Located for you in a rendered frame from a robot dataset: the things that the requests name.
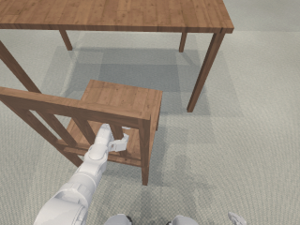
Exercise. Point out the robot left hand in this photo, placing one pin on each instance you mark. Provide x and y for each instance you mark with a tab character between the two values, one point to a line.
105	136

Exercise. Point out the robot right hand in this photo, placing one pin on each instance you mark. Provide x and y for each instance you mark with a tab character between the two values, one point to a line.
236	220

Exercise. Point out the robot left forearm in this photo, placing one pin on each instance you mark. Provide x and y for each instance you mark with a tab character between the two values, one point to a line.
84	182

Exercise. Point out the chair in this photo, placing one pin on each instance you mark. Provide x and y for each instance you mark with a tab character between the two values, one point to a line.
116	104

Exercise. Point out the table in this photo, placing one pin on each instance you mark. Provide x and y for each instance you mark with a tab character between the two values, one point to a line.
163	16

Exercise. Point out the left robot thigh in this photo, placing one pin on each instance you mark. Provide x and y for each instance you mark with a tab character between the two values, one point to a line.
118	220

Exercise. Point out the robot left upper arm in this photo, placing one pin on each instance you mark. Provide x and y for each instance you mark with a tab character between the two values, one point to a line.
61	212

